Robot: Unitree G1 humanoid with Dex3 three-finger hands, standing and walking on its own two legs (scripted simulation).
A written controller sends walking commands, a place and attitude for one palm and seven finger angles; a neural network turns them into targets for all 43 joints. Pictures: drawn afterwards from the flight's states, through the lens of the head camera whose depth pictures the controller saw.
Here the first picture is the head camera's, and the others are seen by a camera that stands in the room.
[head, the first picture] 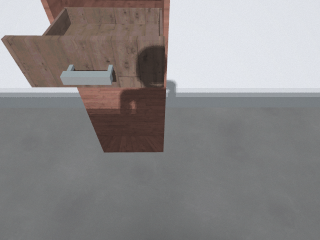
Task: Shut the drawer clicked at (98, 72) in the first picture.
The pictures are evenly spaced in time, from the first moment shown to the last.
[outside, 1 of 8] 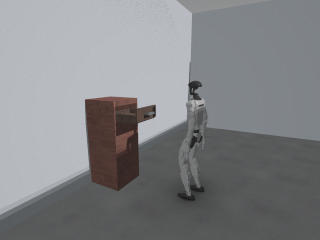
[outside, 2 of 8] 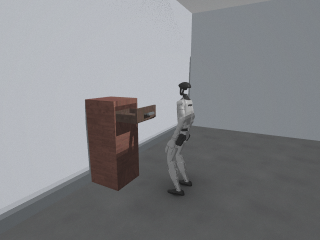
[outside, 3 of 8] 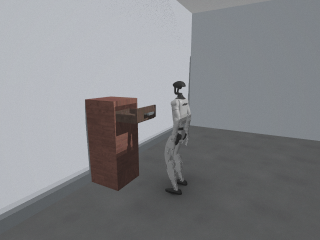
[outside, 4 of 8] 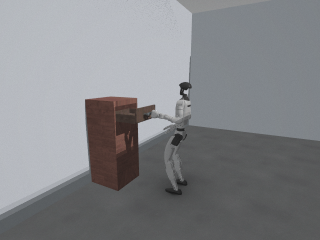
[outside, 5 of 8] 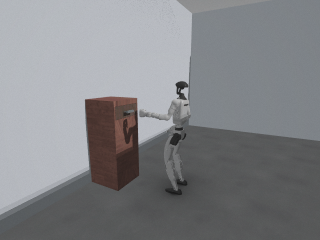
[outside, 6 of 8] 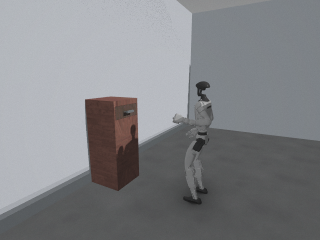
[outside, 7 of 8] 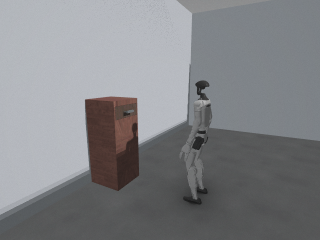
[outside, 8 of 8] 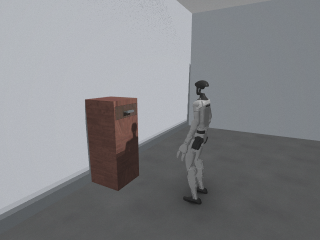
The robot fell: no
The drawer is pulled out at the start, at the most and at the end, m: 0.29 0.29 0.00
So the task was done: yes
